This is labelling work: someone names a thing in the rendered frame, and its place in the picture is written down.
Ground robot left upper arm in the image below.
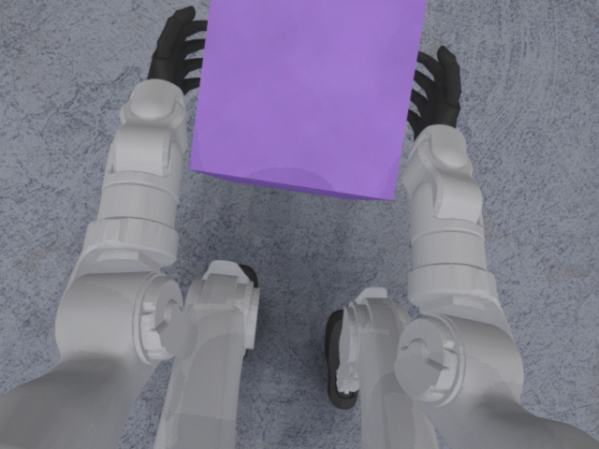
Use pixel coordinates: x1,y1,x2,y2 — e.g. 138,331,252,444
0,271,187,449

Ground robot right shin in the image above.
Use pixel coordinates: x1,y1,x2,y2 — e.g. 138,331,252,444
336,286,411,392

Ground robot right upper arm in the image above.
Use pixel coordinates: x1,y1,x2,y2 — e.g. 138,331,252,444
394,312,599,449

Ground right robot hand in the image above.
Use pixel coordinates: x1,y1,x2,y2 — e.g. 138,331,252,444
406,46,461,142

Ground carton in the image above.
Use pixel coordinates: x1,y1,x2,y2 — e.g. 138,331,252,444
189,0,427,200

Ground left robot forearm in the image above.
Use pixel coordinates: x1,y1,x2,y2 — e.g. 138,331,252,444
55,79,188,351

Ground left robot hand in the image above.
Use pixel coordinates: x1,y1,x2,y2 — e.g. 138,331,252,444
147,6,208,95

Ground right robot forearm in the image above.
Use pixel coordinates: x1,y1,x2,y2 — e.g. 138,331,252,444
402,124,516,344

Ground robot left foot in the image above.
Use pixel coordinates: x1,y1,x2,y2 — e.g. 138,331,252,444
239,265,258,360

